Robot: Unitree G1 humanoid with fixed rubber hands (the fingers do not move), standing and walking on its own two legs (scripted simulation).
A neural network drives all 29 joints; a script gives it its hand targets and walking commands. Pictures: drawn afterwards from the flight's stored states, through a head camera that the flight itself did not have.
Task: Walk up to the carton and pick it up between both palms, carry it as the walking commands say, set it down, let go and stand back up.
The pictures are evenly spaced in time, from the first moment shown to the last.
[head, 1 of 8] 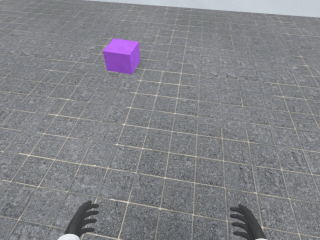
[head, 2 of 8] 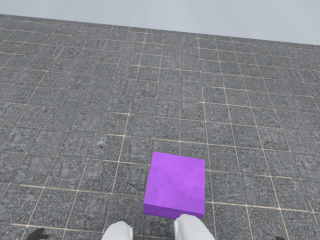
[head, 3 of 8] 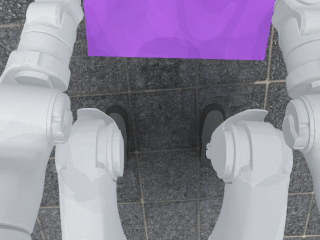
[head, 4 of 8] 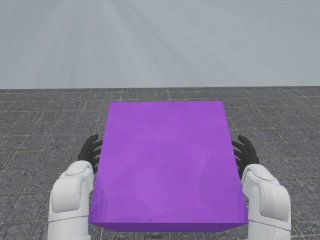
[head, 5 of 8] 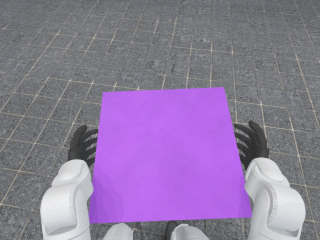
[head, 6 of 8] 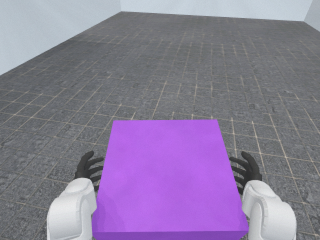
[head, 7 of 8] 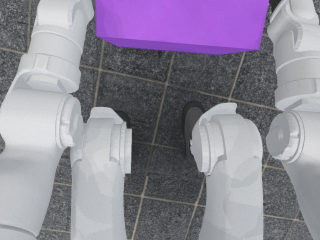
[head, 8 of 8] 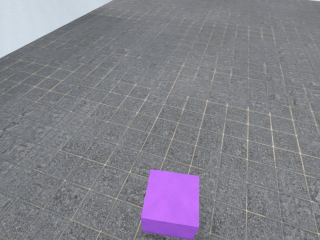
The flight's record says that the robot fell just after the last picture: no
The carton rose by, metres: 0.71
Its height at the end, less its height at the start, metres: +0.00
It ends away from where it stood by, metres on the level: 1.66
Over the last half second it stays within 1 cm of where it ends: yes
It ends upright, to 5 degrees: yes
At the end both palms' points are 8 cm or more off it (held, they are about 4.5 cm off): yes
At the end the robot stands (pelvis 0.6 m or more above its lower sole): yes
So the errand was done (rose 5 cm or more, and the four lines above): yes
